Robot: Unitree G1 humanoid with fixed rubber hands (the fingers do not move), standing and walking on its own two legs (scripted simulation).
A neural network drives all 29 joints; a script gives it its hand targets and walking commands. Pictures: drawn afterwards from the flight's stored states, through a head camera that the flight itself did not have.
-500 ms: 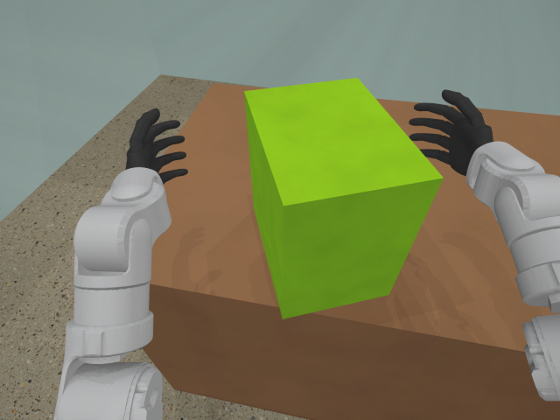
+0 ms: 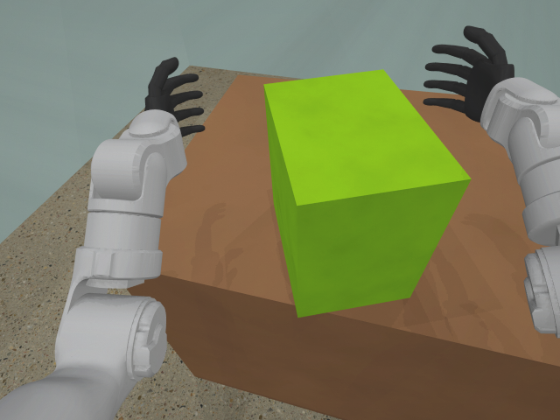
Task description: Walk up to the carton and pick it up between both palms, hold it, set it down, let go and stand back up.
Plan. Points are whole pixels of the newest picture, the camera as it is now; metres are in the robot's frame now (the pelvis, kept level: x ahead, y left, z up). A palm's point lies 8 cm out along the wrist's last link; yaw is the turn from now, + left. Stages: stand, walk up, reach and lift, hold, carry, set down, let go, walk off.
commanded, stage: reach and lift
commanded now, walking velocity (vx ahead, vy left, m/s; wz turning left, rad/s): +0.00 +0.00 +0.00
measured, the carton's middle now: (339, 195) +0.46 +0.02 +0.08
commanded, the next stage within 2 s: none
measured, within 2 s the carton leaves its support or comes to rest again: neither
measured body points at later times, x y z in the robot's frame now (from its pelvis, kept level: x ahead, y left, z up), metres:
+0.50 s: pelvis +0.00 +0.00 +0.00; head +0.05 -0.01 +0.45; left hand +0.39 +0.24 +0.16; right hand +0.52 -0.13 +0.20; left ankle +0.00 +0.18 -0.74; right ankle +0.04 -0.09 -0.74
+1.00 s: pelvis +0.00 +0.00 +0.00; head +0.06 -0.03 +0.45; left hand +0.41 +0.19 +0.13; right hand +0.50 -0.10 +0.11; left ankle +0.00 +0.18 -0.74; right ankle +0.04 -0.09 -0.74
